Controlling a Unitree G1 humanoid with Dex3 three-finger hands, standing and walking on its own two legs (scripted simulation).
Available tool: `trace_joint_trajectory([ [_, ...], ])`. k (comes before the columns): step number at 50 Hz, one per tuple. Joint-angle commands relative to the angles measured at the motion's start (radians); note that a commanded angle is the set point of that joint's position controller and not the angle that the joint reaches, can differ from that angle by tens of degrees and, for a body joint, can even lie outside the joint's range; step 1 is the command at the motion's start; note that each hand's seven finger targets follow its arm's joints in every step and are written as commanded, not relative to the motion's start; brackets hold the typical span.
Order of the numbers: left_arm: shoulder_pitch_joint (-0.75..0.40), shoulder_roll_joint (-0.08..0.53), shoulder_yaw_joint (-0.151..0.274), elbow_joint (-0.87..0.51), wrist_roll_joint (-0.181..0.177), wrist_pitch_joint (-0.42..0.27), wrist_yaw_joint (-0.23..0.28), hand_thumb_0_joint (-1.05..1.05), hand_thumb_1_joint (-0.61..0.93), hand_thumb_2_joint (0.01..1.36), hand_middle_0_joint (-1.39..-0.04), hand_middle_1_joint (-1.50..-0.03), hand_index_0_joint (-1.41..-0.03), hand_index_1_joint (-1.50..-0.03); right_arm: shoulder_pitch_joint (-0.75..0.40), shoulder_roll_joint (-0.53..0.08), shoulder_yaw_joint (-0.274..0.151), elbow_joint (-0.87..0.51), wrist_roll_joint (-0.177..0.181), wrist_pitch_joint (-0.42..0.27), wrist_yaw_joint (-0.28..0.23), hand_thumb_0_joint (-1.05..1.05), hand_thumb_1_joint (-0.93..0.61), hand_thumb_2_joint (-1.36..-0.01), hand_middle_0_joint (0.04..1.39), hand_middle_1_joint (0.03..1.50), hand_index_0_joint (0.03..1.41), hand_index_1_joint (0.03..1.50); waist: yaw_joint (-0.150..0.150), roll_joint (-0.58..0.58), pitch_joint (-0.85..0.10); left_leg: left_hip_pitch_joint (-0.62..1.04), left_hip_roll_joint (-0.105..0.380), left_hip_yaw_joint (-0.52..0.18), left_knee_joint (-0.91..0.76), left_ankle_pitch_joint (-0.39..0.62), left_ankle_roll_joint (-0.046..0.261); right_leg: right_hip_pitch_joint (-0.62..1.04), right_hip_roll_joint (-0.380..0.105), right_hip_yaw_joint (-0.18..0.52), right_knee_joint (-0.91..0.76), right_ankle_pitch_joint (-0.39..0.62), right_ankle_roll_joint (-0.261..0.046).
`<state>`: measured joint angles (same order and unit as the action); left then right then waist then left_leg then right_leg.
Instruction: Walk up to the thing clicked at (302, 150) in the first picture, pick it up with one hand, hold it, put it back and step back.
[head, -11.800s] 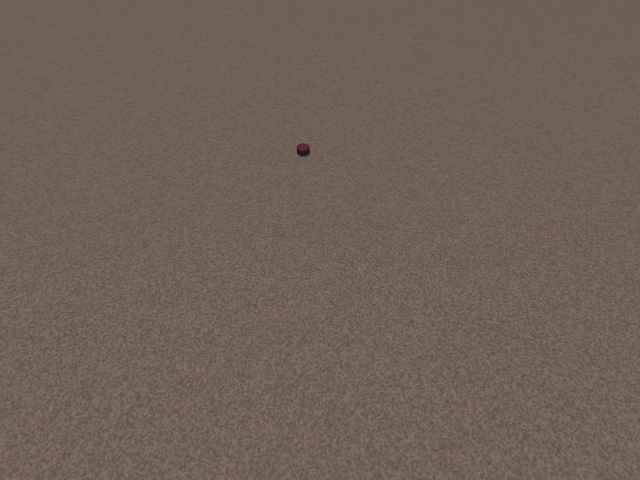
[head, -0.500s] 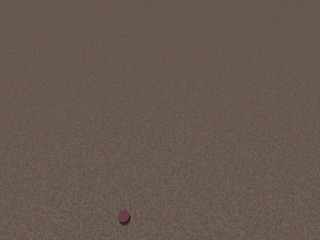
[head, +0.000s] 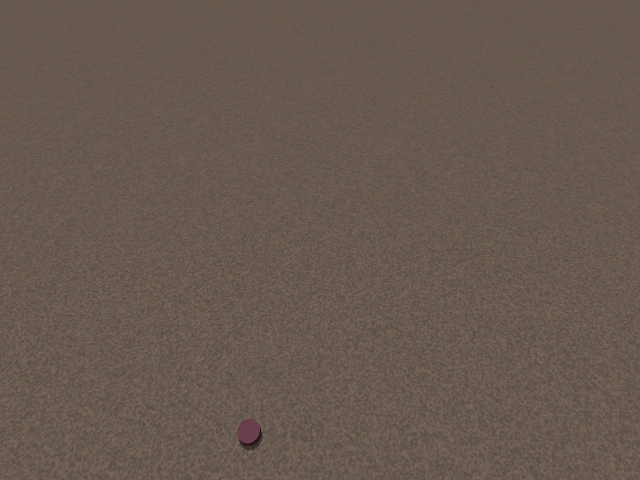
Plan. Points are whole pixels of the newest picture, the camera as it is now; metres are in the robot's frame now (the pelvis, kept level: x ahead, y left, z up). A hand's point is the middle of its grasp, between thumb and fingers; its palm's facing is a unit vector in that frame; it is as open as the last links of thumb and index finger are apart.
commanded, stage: stand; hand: left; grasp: from above
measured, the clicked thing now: (249, 432) +0.39 +0.24 -0.77
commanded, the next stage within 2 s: rise first in 0.22 s
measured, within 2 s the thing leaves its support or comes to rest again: neither
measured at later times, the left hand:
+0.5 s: hand out of the picture +0.13 +0.25 -0.17, palm faces +0.01 -0.94 -0.33, open 8.2 cm
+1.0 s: hand out of the picture +0.12 +0.26 -0.23, palm faces -0.15 -0.88 -0.45, open 13.9 cm
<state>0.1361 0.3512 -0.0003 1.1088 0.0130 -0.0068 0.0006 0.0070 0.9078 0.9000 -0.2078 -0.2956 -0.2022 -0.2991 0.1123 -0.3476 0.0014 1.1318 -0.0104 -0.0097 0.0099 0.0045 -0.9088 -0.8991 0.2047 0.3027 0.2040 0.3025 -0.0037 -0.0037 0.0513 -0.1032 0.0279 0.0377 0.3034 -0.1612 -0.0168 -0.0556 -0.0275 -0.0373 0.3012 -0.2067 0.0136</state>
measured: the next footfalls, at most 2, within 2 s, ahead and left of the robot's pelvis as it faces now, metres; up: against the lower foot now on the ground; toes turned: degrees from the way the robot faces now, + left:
none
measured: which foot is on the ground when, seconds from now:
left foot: down 0.00-1.00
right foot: down 0.00-1.00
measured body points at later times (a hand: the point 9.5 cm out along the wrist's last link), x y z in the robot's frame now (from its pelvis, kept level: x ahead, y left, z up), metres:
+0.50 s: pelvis -0.01 +0.00 -0.01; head +0.04 +0.00 +0.43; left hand +0.13 +0.30 -0.14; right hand +0.09 -0.28 -0.14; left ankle +0.00 +0.13 -0.75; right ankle -0.03 -0.12 -0.75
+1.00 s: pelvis -0.02 +0.01 -0.09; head +0.07 +0.02 +0.35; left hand +0.13 +0.31 -0.20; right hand +0.13 -0.25 -0.18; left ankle +0.00 +0.13 -0.75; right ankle -0.03 -0.12 -0.75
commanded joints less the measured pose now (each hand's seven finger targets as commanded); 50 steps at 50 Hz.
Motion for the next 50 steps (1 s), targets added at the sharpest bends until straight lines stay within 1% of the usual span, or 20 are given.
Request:
trace_joint_trajectory([
  [1, -0.030, 0.217, 0.041, -0.053, -0.002, -0.023, 0.010, 0.000, 0.900, 0.900, -0.200, -0.300, -0.200, -0.301, -0.035, -0.211, -0.041, -0.059, 0.000, -0.019, -0.018, 0.000, -0.900, -0.900, 0.200, 0.300, 0.200, 0.300, 0.003, 0.003, -0.056, 0.035, 0.114, -0.098, -0.032, 0.166, 0.030, -0.045, -0.117, 0.089, -0.054, 0.152, -0.029],
  [15, -0.025, 0.216, 0.041, -0.054, -0.002, -0.024, 0.012, 0.000, 0.900, 0.900, -0.200, -0.300, -0.200, -0.301, -0.034, -0.212, -0.041, -0.061, 0.001, -0.017, -0.018, 0.000, -0.900, -0.900, 0.200, 0.300, 0.200, 0.300, 0.000, -0.001, -0.072, 0.042, 0.115, -0.092, -0.018, 0.181, 0.033, -0.030, -0.122, 0.094, -0.049, 0.205, -0.031],
  [16, -0.024, 0.218, 0.041, -0.056, -0.004, -0.025, 0.012, 0.000, 0.820, 0.925, -0.232, -0.282, -0.204, -0.309, -0.035, -0.213, -0.040, -0.061, 0.001, -0.018, -0.017, 0.000, -0.925, -0.918, 0.200, 0.305, 0.201, 0.305, 0.001, 0.006, -0.070, 0.045, 0.117, -0.093, -0.021, 0.190, 0.030, -0.032, -0.120, 0.090, -0.046, 0.204, -0.031],
  [17, -0.375, 0.057, 0.047, -0.407, -0.057, -0.116, 0.027, 0.000, 0.740, 0.968, -0.251, -0.362, -0.200, -0.389, -0.015, -0.057, -0.003, -0.334, 0.075, -0.063, -0.039, 0.000, -0.959, -0.915, 0.199, 0.300, 0.200, 0.300, -0.118, 0.057, 0.007, -0.092, -0.033, 0.024, 0.044, 0.026, 0.027, -0.267, 0.016, 0.027, 0.029, 0.127, -0.021],
  [18, -0.477, 0.089, 0.053, -0.325, -0.054, -0.103, 0.030, 0.000, 0.660, 0.936, -0.264, -0.442, -0.216, -0.469, 0.040, -0.081, -0.004, -0.282, 0.076, -0.060, -0.049, 0.000, -0.930, -0.910, 0.199, 0.300, 0.199, 0.300, -0.085, 0.009, -0.031, -0.084, -0.031, 0.015, 0.053, 0.004, 0.030, -0.216, 0.018, 0.013, 0.033, 0.089, -0.019],
  [19, -0.299, 0.186, 0.109, -0.166, -0.029, -0.066, 0.032, 0.000, 0.580, 0.898, -0.261, -0.522, -0.230, -0.549, 0.083, -0.114, -0.026, -0.288, 0.080, -0.049, -0.062, 0.000, -0.913, -0.907, 0.198, 0.300, 0.199, 0.300, -0.056, -0.014, -0.029, -0.103, -0.028, 0.017, 0.067, -0.012, 0.029, -0.220, 0.024, 0.002, 0.041, 0.049, -0.024],
  [20, -0.251, 0.206, 0.131, -0.088, -0.008, -0.046, 0.023, 0.000, 0.500, 0.864, -0.260, -0.602, -0.243, -0.629, 0.095, -0.113, -0.037, -0.302, 0.073, -0.043, -0.062, 0.000, -0.897, -0.900, 0.199, 0.300, 0.199, 0.300, -0.046, -0.025, -0.052, -0.132, -0.034, 0.014, 0.097, -0.006, 0.032, -0.233, 0.023, 0.000, 0.058, 0.041, -0.029],
  [22, -0.356, 0.234, 0.152, -0.112, 0.038, -0.053, -0.004, 0.000, 0.340, 0.851, -0.229, -0.760, -0.234, -0.754, 0.110, -0.101, -0.057, -0.352, 0.054, -0.052, -0.064, 0.000, -0.907, -0.902, 0.199, 0.300, 0.200, 0.300, -0.031, -0.064, -0.170, -0.152, -0.033, 0.010, 0.177, 0.036, 0.038, -0.244, 0.019, 0.005, 0.138, 0.090, -0.023],
  [23, -0.218, 0.252, 0.191, -0.020, 0.076, -0.036, -0.009, 0.000, 0.260, 0.848, -0.207, -0.830, -0.222, -0.813, 0.137, -0.105, -0.075, -0.360, 0.042, -0.054, -0.062, 0.000, -0.906, -0.900, 0.200, 0.300, 0.200, 0.300, -0.012, -0.033, -0.214, -0.188, -0.041, 0.010, 0.218, 0.079, 0.034, -0.244, 0.013, 0.007, 0.182, 0.135, -0.025],
  [25, -0.118, 0.221, 0.207, -0.059, 0.114, -0.020, -0.020, 0.000, 0.100, 0.861, -0.175, -0.914, -0.196, -0.891, 0.160, -0.093, -0.089, -0.413, 0.033, -0.055, -0.047, 0.000, -0.890, -0.897, 0.200, 0.300, 0.200, 0.300, 0.033, 0.027, -0.284, -0.212, -0.049, 0.011, 0.259, 0.135, 0.023, -0.240, 0.016, 0.010, 0.241, 0.165, -0.034],
  [29, -0.110, 0.155, 0.185, -0.145, 0.144, 0.047, -0.003, 0.000, -0.220, 0.902, -0.136, -0.973, -0.147, -0.961, 0.144, -0.079, -0.096, -0.497, 0.039, -0.056, -0.037, 0.000, -0.866, -0.890, 0.200, 0.300, 0.200, 0.300, 0.009, 0.042, -0.270, -0.242, -0.042, -0.001, 0.287, 0.152, 0.016, -0.300, 0.030, -0.003, 0.268, 0.156, -0.035],
  [32, -0.141, 0.182, 0.202, -0.213, 0.166, 0.077, 0.014, 0.000, -0.425, 0.919, -0.129, -1.008, -0.133, -1.003, 0.119, -0.068, -0.093, -0.543, 0.037, -0.064, -0.028, 0.000, -0.865, -0.891, 0.201, 0.300, 0.200, 0.300, 0.008, 0.007, -0.248, -0.330, -0.035, -0.007, 0.355, 0.086, 0.019, -0.377, 0.033, -0.008, 0.328, 0.084, -0.030],
  [36, -0.077, 0.171, 0.224, -0.288, 0.189, 0.085, 0.021, 0.000, -0.503, 0.962, -0.105, -1.023, -0.099, -1.030, 0.155, -0.065, -0.104, -0.573, 0.032, -0.088, -0.024, 0.000, -0.852, -0.888, 0.200, 0.300, 0.200, 0.300, -0.003, 0.022, -0.307, -0.395, -0.022, -0.012, 0.461, 0.057, 0.020, -0.479, 0.036, -0.008, 0.440, 0.049, -0.030],
  [37, -0.131, 0.172, 0.210, -0.393, 0.192, 0.073, 0.019, 0.000, -0.513, 0.964, -0.111, -1.028, -0.103, -1.036, 0.146, -0.061, -0.105, -0.591, 0.031, -0.095, -0.022, 0.000, -0.863, -0.891, 0.201, 0.300, 0.200, 0.300, -0.005, 0.041, -0.334, -0.406, -0.018, -0.017, 0.486, 0.065, 0.020, -0.509, 0.035, -0.005, 0.468, 0.055, -0.030],
  [40, -0.021, 0.154, 0.221, -0.384, 0.211, 0.081, 0.021, 0.000, -0.532, 0.976, -0.097, -1.028, -0.085, -1.040, 0.151, -0.052, -0.102, -0.605, 0.025, -0.111, -0.025, 0.000, -0.853, -0.889, 0.200, 0.300, 0.200, 0.300, -0.017, 0.032, -0.348, -0.460, -0.008, -0.028, 0.553, 0.053, 0.022, -0.574, 0.036, -0.006, 0.536, 0.034, -0.028],
  [41, -0.081, 0.163, 0.207, -0.500, 0.218, 0.073, 0.020, 0.000, -0.531, 0.992, -0.086, -1.023, -0.069, -1.041, 0.143, -0.054, -0.110, -0.619, 0.025, -0.115, -0.026, 0.000, -0.840, -0.886, 0.200, 0.300, 0.200, 0.300, -0.015, 0.047, -0.361, -0.477, -0.008, -0.030, 0.570, 0.041, 0.022, -0.596, 0.033, -0.003, 0.552, 0.026, -0.029],
  [42, -0.052, 0.155, 0.211, -0.533, 0.223, 0.074, 0.018, 0.000, -0.548, 1.002, -0.083, -1.020, -0.062, -1.042, 0.149, -0.053, -0.112, -0.630, 0.023, -0.121, -0.027, 0.000, -0.846, -0.887, 0.201, 0.300, 0.200, 0.300, -0.012, 0.073, -0.392, -0.464, -0.006, -0.030, 0.589, 0.049, 0.023, -0.614, 0.032, 0.002, 0.570, 0.023, -0.031],
  [43, 0.007, 0.152, 0.218, -0.493, 0.227, 0.087, 0.020, 0.000, -0.532, 0.983, -0.090, -1.025, -0.075, -1.041, 0.144, -0.054, -0.110, -0.622, 0.021, -0.123, -0.029, 0.000, -0.853, -0.889, 0.200, 0.300, 0.200, 0.300, -0.016, 0.063, -0.370, -0.490, -0.002, -0.038, 0.595, 0.037, 0.020, -0.639, 0.037, -0.006, 0.584, 0.001, -0.031],
  [44, -0.007, 0.153, 0.213, -0.577, 0.228, 0.088, 0.020, 0.000, -0.547, 0.998, -0.070, -1.045, -0.055, -1.060, 0.127, -0.051, -0.109, -0.646, 0.022, -0.130, -0.030, 0.000, -0.852, -0.889, 0.200, 0.300, 0.200, 0.300, -0.014, 0.075, -0.377, -0.501, -0.001, -0.039, 0.606, 0.008, 0.022, -0.656, 0.035, -0.003, 0.591, -0.023, -0.031],
  [50, 0.087, 0.147, 0.209, -0.646, 0.264, 0.132, 0.023, 0.000, -0.545, 0.977, -0.086, -1.032, -0.074, -1.044, 0.126, -0.042, -0.103, -0.653, 0.018, -0.149, -0.032, 0.000, -0.864, -0.891, 0.200, 0.300, 0.200, 0.300, -0.022, 0.082, -0.384, -0.595, 0.003, -0.045, 0.676, -0.070, 0.022, -0.739, 0.034, -0.002, 0.662, -0.080, -0.031],
])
